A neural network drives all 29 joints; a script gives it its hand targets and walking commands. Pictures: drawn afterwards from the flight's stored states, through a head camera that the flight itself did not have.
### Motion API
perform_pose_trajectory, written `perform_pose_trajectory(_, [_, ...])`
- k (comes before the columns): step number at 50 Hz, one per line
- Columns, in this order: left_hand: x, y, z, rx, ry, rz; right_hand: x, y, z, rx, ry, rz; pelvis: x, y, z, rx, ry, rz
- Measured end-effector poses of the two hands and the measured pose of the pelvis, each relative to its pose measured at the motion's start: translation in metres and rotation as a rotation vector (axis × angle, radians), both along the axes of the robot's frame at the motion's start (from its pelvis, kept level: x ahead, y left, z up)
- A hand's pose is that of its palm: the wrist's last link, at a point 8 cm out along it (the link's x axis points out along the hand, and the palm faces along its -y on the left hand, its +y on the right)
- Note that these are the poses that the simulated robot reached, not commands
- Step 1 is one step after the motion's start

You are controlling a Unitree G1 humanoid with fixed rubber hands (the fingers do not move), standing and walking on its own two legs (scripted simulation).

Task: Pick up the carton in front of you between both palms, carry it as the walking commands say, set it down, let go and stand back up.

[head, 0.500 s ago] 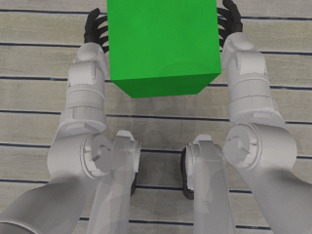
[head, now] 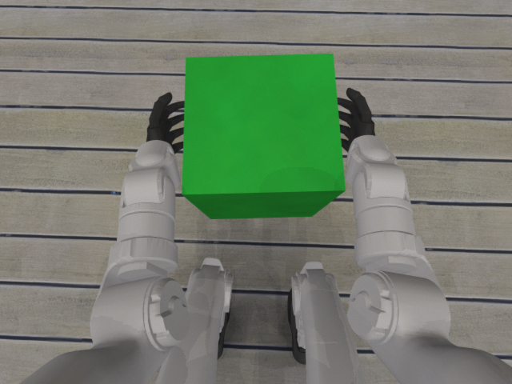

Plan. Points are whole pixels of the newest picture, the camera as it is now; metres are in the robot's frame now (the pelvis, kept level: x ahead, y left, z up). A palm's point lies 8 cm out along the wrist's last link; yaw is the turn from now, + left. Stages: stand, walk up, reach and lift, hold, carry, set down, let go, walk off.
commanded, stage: reach and lift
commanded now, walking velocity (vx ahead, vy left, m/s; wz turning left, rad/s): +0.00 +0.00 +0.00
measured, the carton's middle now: (260, 151) +0.47 +0.01 -0.11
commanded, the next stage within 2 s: hold in 1.94 s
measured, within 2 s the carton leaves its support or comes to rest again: neither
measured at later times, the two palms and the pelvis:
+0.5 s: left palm (114, 128) +0.40 +0.16 +0.12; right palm (417, 130) +0.41 -0.14 +0.12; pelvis +0.04 +0.00 +0.14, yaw +0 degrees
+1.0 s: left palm (15, 93) +0.36 +0.15 +0.24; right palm out of the picture +0.36 -0.15 +0.24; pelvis +0.07 +0.01 +0.21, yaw +0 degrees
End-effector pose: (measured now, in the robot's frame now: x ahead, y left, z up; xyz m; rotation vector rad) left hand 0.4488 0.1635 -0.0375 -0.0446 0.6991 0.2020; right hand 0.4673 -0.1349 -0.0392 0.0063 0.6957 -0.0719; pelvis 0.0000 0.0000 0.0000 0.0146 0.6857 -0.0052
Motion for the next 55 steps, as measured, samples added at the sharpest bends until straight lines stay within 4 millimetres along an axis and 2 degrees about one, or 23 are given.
perform_pose_trajectory(9, [-0.018,0.001,0.059,-0.006,0.001,-0.006,-0.020,0.001,0.060,-0.002,0.001,-0.008,0.015,-0.001,0.052,-0.004,-0.093,0.006])
perform_pose_trajectory(23, [-0.043,-0.003,0.141,-0.009,-0.001,-0.031,-0.053,-0.004,0.143,-0.002,-0.001,-0.038,0.039,0.002,0.127,-0.012,-0.271,0.010])
perform_pose_trajectory(34, [-0.063,-0.005,0.207,-0.007,-0.009,-0.046,-0.077,-0.006,0.209,-0.002,-0.009,-0.051,0.061,0.004,0.179,-0.014,-0.456,0.007])
perform_pose_trajectory(46, [-0.081,-0.009,0.269,0.015,-0.043,-0.080,-0.099,-0.010,0.272,-0.021,-0.044,-0.053,0.072,0.006,0.211,-0.015,-0.677,0.007])
perform_pose_trajectory(50, [-0.085,-0.009,0.277,0.020,-0.030,-0.089,-0.104,-0.010,0.280,-0.026,-0.031,-0.050,0.069,0.006,0.214,-0.015,-0.729,0.005])
perform_pose_trajectory(55, [-0.090,-0.009,0.275,0.016,-0.007,-0.086,-0.108,-0.010,0.278,-0.023,-0.008,-0.051,0.062,0.005,0.213,-0.015,-0.761,0.004])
